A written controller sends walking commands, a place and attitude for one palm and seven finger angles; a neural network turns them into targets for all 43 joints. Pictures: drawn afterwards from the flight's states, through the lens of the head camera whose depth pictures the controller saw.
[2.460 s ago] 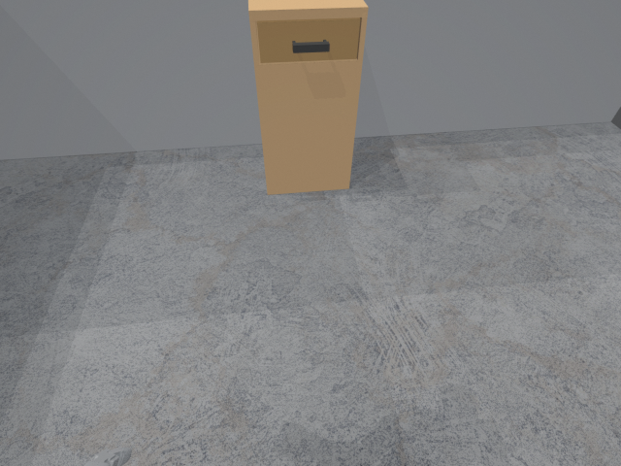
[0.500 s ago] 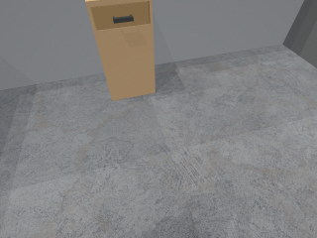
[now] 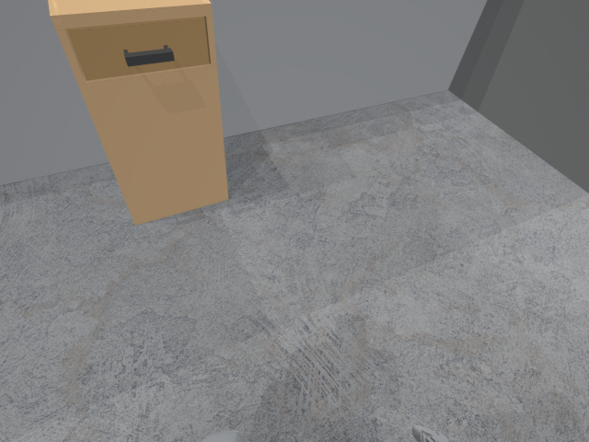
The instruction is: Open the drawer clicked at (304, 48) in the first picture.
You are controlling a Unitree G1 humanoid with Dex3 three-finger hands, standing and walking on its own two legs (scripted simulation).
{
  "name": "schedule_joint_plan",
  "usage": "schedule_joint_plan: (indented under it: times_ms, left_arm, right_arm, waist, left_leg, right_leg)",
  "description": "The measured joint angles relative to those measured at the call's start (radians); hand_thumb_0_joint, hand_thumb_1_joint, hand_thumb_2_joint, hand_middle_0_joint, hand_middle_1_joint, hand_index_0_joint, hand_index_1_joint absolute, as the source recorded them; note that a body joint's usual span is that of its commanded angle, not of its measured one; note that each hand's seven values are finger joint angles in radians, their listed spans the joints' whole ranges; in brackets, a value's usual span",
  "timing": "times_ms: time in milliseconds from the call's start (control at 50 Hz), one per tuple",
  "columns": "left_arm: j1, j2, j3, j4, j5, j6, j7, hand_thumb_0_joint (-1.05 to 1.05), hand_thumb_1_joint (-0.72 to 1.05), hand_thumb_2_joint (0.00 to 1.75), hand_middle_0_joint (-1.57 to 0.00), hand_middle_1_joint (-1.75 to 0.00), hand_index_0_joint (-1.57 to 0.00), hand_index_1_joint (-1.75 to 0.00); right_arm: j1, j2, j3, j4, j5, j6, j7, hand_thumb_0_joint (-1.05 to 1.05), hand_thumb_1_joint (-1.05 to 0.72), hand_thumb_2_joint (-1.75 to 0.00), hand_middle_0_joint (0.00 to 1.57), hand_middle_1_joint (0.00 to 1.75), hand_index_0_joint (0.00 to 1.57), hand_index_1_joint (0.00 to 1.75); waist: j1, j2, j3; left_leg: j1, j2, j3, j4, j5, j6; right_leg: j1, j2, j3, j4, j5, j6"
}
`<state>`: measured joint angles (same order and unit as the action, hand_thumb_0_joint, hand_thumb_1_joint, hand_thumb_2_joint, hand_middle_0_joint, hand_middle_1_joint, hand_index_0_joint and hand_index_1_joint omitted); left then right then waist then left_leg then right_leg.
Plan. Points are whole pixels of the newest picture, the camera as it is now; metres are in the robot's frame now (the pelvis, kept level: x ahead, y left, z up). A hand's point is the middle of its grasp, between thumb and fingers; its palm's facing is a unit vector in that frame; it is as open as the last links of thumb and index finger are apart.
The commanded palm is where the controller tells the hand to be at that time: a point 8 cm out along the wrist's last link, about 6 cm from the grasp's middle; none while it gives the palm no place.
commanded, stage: walk to a spot facing it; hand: left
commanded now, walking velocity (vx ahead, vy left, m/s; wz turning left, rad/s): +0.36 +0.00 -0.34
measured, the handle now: (148, 53) +1.06 +0.53 -0.03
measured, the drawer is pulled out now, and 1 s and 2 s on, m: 0.00 0.00 0.00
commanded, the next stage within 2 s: turn to face it in 0.84 s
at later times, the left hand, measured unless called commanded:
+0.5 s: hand (236, 323) +0.33 +0.13 -0.15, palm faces -0.27 -0.96 -0.13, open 7.4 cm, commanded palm none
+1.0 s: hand (251, 275) +0.44 +0.12 -0.16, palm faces -0.20 -0.96 -0.19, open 7.3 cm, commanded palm none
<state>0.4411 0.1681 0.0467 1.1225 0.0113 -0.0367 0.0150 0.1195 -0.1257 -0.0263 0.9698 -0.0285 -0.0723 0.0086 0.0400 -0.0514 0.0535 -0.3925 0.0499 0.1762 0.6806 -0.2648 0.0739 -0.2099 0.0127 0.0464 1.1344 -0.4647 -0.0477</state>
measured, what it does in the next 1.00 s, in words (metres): walks ahead, turning right: right foot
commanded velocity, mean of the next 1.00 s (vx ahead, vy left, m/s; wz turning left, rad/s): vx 0.30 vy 0.00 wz -0.20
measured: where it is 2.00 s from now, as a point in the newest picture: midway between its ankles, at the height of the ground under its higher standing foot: (321, 376)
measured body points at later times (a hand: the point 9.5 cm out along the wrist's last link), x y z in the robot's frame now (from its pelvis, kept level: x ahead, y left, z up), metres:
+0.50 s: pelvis +0.19 +0.00 +0.01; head +0.23 -0.01 +0.46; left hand +0.35 +0.18 -0.14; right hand +0.01 -0.16 -0.12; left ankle +0.07 +0.08 -0.72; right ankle +0.29 -0.14 -0.69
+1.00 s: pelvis +0.41 -0.06 +0.02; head +0.42 -0.05 +0.47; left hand +0.45 +0.17 -0.14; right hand +0.45 -0.32 -0.12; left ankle +0.54 +0.03 -0.70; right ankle +0.31 -0.13 -0.72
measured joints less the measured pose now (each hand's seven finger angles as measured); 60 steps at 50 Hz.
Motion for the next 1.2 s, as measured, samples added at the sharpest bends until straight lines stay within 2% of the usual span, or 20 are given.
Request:
schedule_joint_plan:
  times_ms: [60, 160, 240, 380, 460, 520, 560, 580, 600, 640, 660, 700, 780, 840, 920, 1000, 1040, 1100, 1140, 1200]
  left_arm:
    - [-0.068, 0.022, 0.015, -0.032, 0.012, 0.011, -0.011, 0.0, 0.91, 0.9, -0.2, -0.3, -0.2, -0.3]
    - [-0.161, 0.038, 0.034, -0.105, 0.022, 0.031, -0.022, 0.0, 0.91, 0.9, -0.19, -0.3, -0.2, -0.3]
    - [-0.213, 0.035, 0.04, -0.128, 0.024, 0.048, -0.031, 0.0, 0.91, 0.9, -0.19, -0.3, -0.2, -0.3]
    - [-0.269, 0.014, 0.029, -0.123, 0.022, 0.072, -0.045, 0.0, 0.91, 0.9, -0.19, -0.3, -0.2, -0.3]
    - [-0.308, -0.003, 0.018, -0.123, 0.019, 0.073, -0.049, 0.0, 0.91, 0.9, -0.19, -0.3, -0.2, -0.3]
    - [-0.341, -0.019, 0.008, -0.133, 0.019, 0.063, -0.049, 0.0, 0.91, 0.9, -0.19, -0.3, -0.2, -0.3]
    - [-0.351, -0.025, 0.003, -0.146, 0.019, 0.041, -0.049, 0.0, 0.91, 0.9, -0.19, -0.3, -0.2, -0.3]
    - [-0.349, -0.023, 0.002, -0.151, 0.021, 0.024, -0.049, 0.0, 0.91, 0.9, -0.19, -0.3, -0.2, -0.3]
    - [-0.347, -0.023, 0.004, -0.155, 0.02, 0.006, -0.046, 0.0, 0.91, 0.9, -0.19, -0.3, -0.2, -0.3]
    - [-0.335, -0.019, 0.005, -0.152, 0.007, -0.015, -0.036, 0.0, 0.91, 0.9, -0.2, -0.3, -0.2, -0.3]
    - [-0.322, -0.018, 0.006, -0.146, 0.002, -0.016, -0.03, 0.0, 0.91, 0.9, -0.2, -0.3, -0.2, -0.3]
    - [-0.289, -0.014, 0.021, -0.135, -0.013, -0.024, -0.012, -0.01, 0.92, 0.9, -0.2, -0.3, -0.21, -0.3]
    - [-0.232, 0.02, 0.025, -0.103, 0.002, -0.032, 0.004, -0.03, 0.95, 0.9, -0.2, -0.3, -0.21, -0.3]
    - [-0.19, 0.024, 0.017, -0.077, 0.007, -0.028, 0.0, -0.03, 0.94, 0.9, -0.2, -0.3, -0.2, -0.3]
    - [-0.141, 0.018, 0.007, -0.056, 0.009, -0.029, -0.006, -0.01, 0.93, 0.9, -0.2, -0.3, -0.2, -0.3]
    - [-0.093, 0.007, -0.001, -0.038, 0.009, -0.025, -0.006, -0.01, 0.92, 0.9, -0.2, -0.3, -0.2, -0.3]
    - [-0.068, 0.004, -0.005, -0.026, 0.004, -0.018, -0.003, 0.0, 0.91, 0.9, -0.2, -0.3, -0.2, -0.3]
    - [-0.076, 0.008, -0.01, -0.009, -0.003, 0.007, 0.005, 0.0, 0.91, 0.9, -0.2, -0.3, -0.2, -0.3]
    - [-0.098, 0.007, -0.009, -0.012, 0.0, 0.023, 0.008, 0.0, 0.91, 0.9, -0.2, -0.3, -0.2, -0.3]
    - [-0.154, 0.003, -0.002, -0.046, 0.002, 0.037, 0.004, 0.0, 0.91, 0.9, -0.2, -0.3, -0.2, -0.3]
  right_arm:
    - [0.067, 0.002, -0.015, 0.025, 0.008, -0.01, -0.021, 0.0, -0.92, -0.9, 0.2, 0.3, 0.2, 0.3]
    - [0.179, -0.041, -0.031, 0.079, 0.008, -0.013, -0.034, -0.01, -0.95, -0.9, 0.2, 0.3, 0.2, 0.3]
    - [0.262, -0.046, -0.026, 0.118, 0.011, -0.01, -0.037, -0.01, -0.94, -0.9, 0.2, 0.3, 0.2, 0.3]
    - [0.365, -0.009, -0.007, 0.156, 0.005, -0.012, -0.038, 0.0, -0.92, -0.9, 0.2, 0.3, 0.2, 0.3]
    - [0.402, 0.017, 0.003, 0.171, -0.004, -0.007, -0.035, 0.01, -0.91, -0.9, 0.2, 0.3, 0.2, 0.3]
    - [0.425, 0.029, 0.007, 0.183, -0.007, 0.0, -0.034, 0.01, -0.91, -0.9, 0.2, 0.3, 0.2, 0.3]
    - [0.438, 0.036, 0.007, 0.195, -0.004, 0.009, -0.03, 0.01, -0.91, -0.9, 0.2, 0.3, 0.2, 0.3]
    - [0.446, 0.042, 0.007, 0.201, 0.0, 0.015, -0.026, 0.01, -0.91, -0.9, 0.2, 0.3, 0.2, 0.3]
    - [0.441, 0.046, 0.007, 0.206, 0.007, 0.024, -0.021, 0.01, -0.91, -0.9, 0.2, 0.3, 0.2, 0.3]
    - [0.398, 0.045, 0.003, 0.204, 0.017, 0.042, -0.018, 0.01, -0.91, -0.9, 0.2, 0.3, 0.2, 0.3]
    - [0.371, 0.041, -0.002, 0.195, 0.018, 0.047, -0.017, 0.01, -0.91, -0.9, 0.2, 0.3, 0.2, 0.3]
    - [0.308, 0.026, -0.013, 0.165, 0.013, 0.052, -0.019, 0.01, -0.91, -0.9, 0.2, 0.3, 0.2, 0.3]
    - [0.177, -0.011, -0.03, 0.08, 0.001, 0.047, -0.021, 0.01, -0.91, -0.9, 0.2, 0.3, 0.2, 0.3]
    - [0.103, -0.04, -0.038, 0.036, -0.001, 0.044, -0.018, 0.01, -0.92, -0.9, 0.2, 0.3, 0.2, 0.3]
    - [0.04, -0.061, -0.036, 0.016, 0.001, 0.043, -0.002, 0.01, -0.93, -0.9, 0.19, 0.3, 0.2, 0.3]
    - [0.007, -0.062, -0.024, 0.017, 0.002, 0.039, 0.005, 0.01, -0.92, -0.9, 0.19, 0.3, 0.2, 0.3]
    - [0.007, -0.059, -0.016, 0.015, 0.0, 0.025, 0.004, 0.0, -0.92, -0.9, 0.19, 0.3, 0.2, 0.3]
    - [0.013, -0.037, -0.001, 0.019, 0.002, 0.018, -0.005, 0.0, -0.91, -0.9, 0.19, 0.3, 0.2, 0.3]
    - [0.033, -0.024, 0.006, 0.024, 0.005, 0.025, -0.011, 0.0, -0.91, -0.9, 0.2, 0.3, 0.2, 0.3]
    - [0.062, -0.025, -0.008, 0.03, 0.014, 0.036, -0.03, -0.01, -0.94, -0.9, 0.2, 0.3, 0.2, 0.3]
  waist:
    - [-0.013, -0.003, -0.008]
    - [-0.024, -0.004, -0.037]
    - [-0.038, -0.001, -0.046]
    - [-0.083, 0.02, -0.023]
    - [-0.115, 0.031, 0.004]
    - [-0.131, 0.049, 0.024]
    - [-0.128, 0.06, 0.031]
    - [-0.12, 0.055, 0.03]
    - [-0.107, 0.054, 0.032]
    - [-0.095, 0.046, 0.04]
    - [-0.09, 0.043, 0.04]
    - [-0.081, 0.043, 0.026]
    - [-0.077, 0.059, -0.007]
    - [-0.071, 0.074, -0.026]
    - [-0.039, 0.074, -0.033]
    - [-0.006, 0.061, -0.024]
    - [-0.005, 0.05, -0.019]
    - [-0.001, 0.012, 0.002]
    - [-0.01, 0.01, 0.005]
    - [-0.021, 0.017, 0.019]
  left_leg:
    - [0.098, -0.007, 0.031, -0.094, 0.006, 0.001]
    - [0.218, -0.03, 0.079, -0.232, 0.014, 0.009]
    - [0.294, -0.047, 0.108, -0.302, 0.001, 0.003]
    - [0.409, -0.038, 0.157, -0.359, -0.06, -0.023]
    - [0.464, -0.019, 0.186, -0.361, -0.113, -0.053]
    - [0.494, 0.011, 0.206, -0.331, -0.169, -0.086]
    - [0.492, 0.048, 0.217, -0.244, -0.221, -0.105]
    - [0.467, 0.071, 0.215, -0.14, -0.243, -0.111]
    - [0.413, 0.1, 0.183, 0.02, -0.23, -0.105]
    - [0.259, 0.1, 0.039, 0.38, -0.239, -0.1]
    - [0.189, 0.092, -0.014, 0.506, -0.213, -0.097]
    - [0.062, 0.092, -0.078, 0.615, -0.145, -0.095]
    - [-0.11, 0.117, -0.119, 0.515, -0.057, -0.106]
    - [-0.163, 0.124, -0.117, 0.368, 0.001, -0.118]
    - [-0.144, 0.109, -0.097, 0.152, 0.042, -0.121]
    - [-0.06, 0.066, -0.07, -0.021, 0.056, -0.105]
    - [0.003, 0.037, -0.057, -0.105, 0.145, -0.081]
    - [0.027, 0.006, -0.037, -0.048, 0.047, -0.025]
    - [0.055, -0.008, -0.043, -0.072, 0.026, -0.018]
    - [0.085, -0.033, -0.067, -0.138, 0.06, -0.018]
  right_leg:
    - [-0.173, -0.041, -0.054, 0.14, 0.112, 0.005]
    - [-0.369, -0.097, -0.066, 0.092, 0.261, 0.031]
    - [-0.447, -0.12, -0.052, 0.042, 0.357, 0.05]
    - [-0.427, -0.133, -0.11, -0.181, 0.376, 0.055]
    - [-0.373, -0.114, -0.159, -0.329, 0.321, 0.032]
    - [-0.32, -0.078, -0.195, -0.421, 0.252, -0.002]
    - [-0.259, -0.043, -0.222, -0.492, 0.227, -0.029]
    - [-0.222, -0.033, -0.229, -0.532, 0.275, -0.045]
    - [-0.219, -0.024, -0.229, -0.51, 0.294, -0.054]
    - [-0.198, -0.011, -0.221, -0.467, 0.229, -0.06]
    - [-0.171, -0.004, -0.215, -0.478, 0.204, -0.059]
    - [-0.115, 0.011, -0.203, -0.536, 0.201, -0.047]
    - [-0.028, 0.027, -0.179, -0.651, 0.22, -0.044]
    - [0.025, 0.029, -0.167, -0.702, 0.213, -0.034]
    - [0.089, 0.026, -0.156, -0.728, 0.178, -0.013]
    - [0.149, 0.015, -0.155, -0.708, 0.111, 0.016]
    - [0.15, -0.001, -0.16, -0.623, 0.048, 0.035]
    - [0.018, -0.037, -0.128, -0.255, -0.061, 0.051]
    - [-0.072, -0.047, -0.12, -0.093, -0.068, 0.065]
    - [-0.177, -0.074, -0.108, -0.041, -0.003, 0.089]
